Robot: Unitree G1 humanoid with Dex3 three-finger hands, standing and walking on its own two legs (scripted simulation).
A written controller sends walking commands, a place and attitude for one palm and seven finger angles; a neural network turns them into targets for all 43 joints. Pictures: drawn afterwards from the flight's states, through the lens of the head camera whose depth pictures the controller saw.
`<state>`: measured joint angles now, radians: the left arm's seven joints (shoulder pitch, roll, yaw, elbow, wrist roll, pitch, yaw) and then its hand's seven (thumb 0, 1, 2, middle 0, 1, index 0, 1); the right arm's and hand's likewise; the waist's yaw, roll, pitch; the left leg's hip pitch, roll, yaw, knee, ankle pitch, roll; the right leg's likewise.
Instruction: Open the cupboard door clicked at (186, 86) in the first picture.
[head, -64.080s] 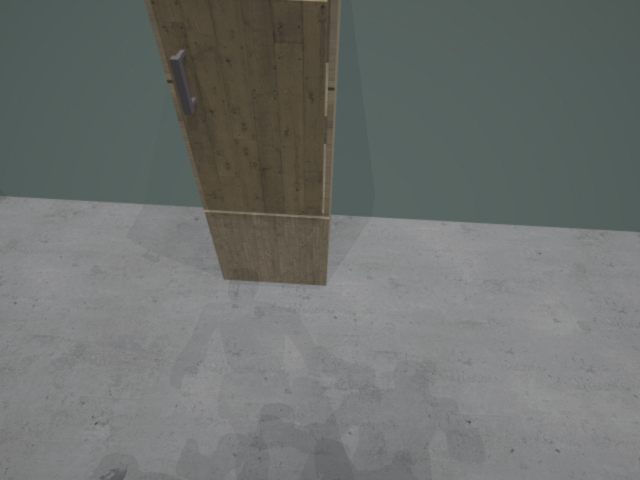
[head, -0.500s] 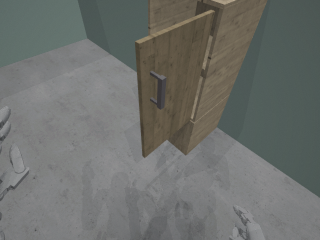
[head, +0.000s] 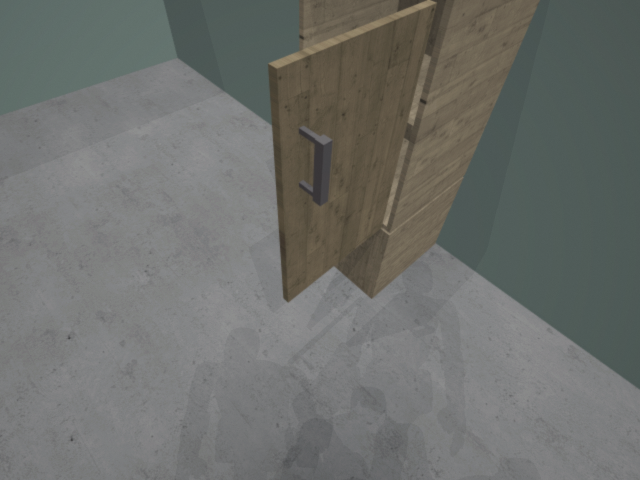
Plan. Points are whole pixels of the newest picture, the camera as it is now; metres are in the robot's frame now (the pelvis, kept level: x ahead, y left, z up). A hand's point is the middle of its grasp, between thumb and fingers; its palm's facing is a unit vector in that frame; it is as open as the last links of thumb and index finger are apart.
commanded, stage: let the arm hang, fingers relaxed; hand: left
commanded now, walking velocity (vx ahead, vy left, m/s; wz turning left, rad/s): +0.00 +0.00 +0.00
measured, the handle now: (313, 166) +0.57 +0.05 +0.06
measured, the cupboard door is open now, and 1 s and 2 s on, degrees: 91 91 91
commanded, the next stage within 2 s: look to check the result in 0.64 s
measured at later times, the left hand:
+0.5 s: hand out of the picture +0.02 +0.17 -0.17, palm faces +0.03 -0.98 -0.19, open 7.3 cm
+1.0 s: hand out of the picture +0.05 +0.18 -0.17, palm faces +0.02 -0.97 -0.23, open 7.4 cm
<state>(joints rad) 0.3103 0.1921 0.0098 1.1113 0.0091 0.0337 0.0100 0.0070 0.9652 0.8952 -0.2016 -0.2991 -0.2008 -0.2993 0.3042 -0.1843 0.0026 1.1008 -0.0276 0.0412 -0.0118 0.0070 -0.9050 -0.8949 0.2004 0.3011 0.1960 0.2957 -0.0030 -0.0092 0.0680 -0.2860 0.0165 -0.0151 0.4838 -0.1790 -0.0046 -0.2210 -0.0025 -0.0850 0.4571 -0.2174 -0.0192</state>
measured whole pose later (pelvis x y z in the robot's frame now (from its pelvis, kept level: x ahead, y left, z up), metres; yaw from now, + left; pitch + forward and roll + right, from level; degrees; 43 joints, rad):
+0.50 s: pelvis +0.01 +0.00 +0.00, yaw -1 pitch -1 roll +0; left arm 0.26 0.13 0.03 1.13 0.01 0.01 0.03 0.01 0.93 0.90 -0.20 -0.30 -0.20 -0.30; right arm 0.29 -0.11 -0.01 1.13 -0.03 0.01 -0.02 0.01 -0.91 -0.89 0.20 0.30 0.20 0.30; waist -0.01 0.01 0.04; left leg -0.24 0.00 0.00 0.45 -0.19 0.00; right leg -0.20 -0.02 -0.07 0.47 -0.24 -0.01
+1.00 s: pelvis +0.03 -0.01 +0.01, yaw -1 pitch -1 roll +0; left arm 0.23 0.18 0.02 1.15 0.01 0.00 0.02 0.00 0.91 0.90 -0.20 -0.30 -0.20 -0.30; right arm 0.22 -0.18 0.00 1.14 -0.02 0.01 -0.02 0.00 -0.90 -0.89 0.20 0.30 0.20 0.30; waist -0.01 0.02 0.06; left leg -0.19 0.02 0.00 0.39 -0.19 -0.02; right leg -0.14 0.00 -0.07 0.41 -0.24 -0.03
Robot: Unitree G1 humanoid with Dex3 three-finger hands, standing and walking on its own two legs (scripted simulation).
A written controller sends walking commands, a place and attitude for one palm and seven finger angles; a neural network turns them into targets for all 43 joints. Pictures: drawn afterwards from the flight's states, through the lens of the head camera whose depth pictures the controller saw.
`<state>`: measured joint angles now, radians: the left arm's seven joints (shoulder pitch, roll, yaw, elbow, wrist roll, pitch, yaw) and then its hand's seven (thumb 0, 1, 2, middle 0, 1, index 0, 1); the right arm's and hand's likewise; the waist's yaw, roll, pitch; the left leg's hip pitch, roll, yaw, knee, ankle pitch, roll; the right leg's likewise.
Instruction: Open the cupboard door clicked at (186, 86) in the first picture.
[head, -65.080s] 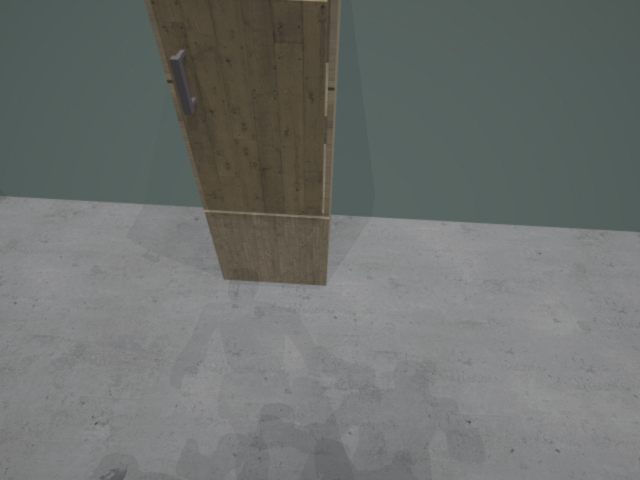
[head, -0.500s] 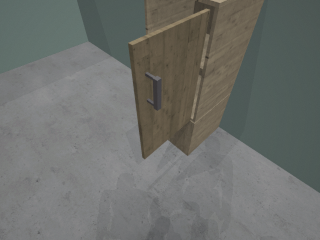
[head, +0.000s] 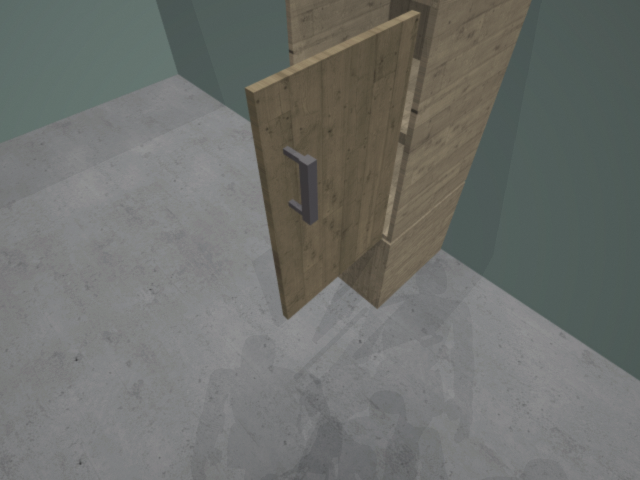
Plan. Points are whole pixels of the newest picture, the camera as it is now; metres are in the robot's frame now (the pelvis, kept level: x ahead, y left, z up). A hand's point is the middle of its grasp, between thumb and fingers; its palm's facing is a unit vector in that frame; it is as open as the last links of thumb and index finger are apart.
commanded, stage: look to check the result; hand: left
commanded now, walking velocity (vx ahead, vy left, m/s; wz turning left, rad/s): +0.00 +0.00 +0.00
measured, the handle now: (300, 186) +0.53 +0.06 +0.05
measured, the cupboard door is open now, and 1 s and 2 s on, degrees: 91 91 91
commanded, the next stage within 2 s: stand and wait in 0.24 s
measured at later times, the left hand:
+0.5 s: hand out of the picture +0.04 +0.18 -0.17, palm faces +0.02 -0.97 -0.23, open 7.4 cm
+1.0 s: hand out of the picture +0.04 +0.17 -0.17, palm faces +0.02 -0.98 -0.22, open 7.4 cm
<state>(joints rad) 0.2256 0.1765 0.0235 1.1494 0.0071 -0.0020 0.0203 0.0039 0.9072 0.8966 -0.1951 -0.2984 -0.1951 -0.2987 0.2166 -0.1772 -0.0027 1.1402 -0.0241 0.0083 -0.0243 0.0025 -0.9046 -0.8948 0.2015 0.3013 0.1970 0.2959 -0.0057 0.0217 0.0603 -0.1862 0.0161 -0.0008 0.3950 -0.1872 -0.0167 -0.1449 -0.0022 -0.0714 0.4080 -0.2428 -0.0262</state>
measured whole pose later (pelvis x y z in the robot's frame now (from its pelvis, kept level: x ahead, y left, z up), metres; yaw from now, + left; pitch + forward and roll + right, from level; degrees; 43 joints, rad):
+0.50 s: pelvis +0.02 -0.01 +0.00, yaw +0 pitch -1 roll +0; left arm 0.20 0.19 0.02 1.14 0.00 -0.01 0.02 0.00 0.91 0.90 -0.20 -0.30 -0.20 -0.30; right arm 0.19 -0.20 0.00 1.15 -0.02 0.01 -0.03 0.00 -0.90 -0.89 0.20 0.30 0.20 0.30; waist -0.01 0.01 0.06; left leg -0.15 0.04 -0.01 0.37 -0.20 -0.04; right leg -0.10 0.02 -0.08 0.37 -0.25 -0.04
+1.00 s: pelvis +0.02 -0.01 +0.00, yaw +0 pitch -1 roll +0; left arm 0.23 0.18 0.02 1.15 0.00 -0.01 0.02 0.00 0.91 0.90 -0.20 -0.30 -0.20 -0.30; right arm 0.21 -0.18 0.00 1.15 -0.02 0.01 -0.03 0.00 -0.90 -0.89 0.20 0.30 0.20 0.30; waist 0.00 0.01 0.06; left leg -0.13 0.04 0.00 0.36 -0.21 -0.04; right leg -0.09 0.02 -0.07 0.36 -0.25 -0.04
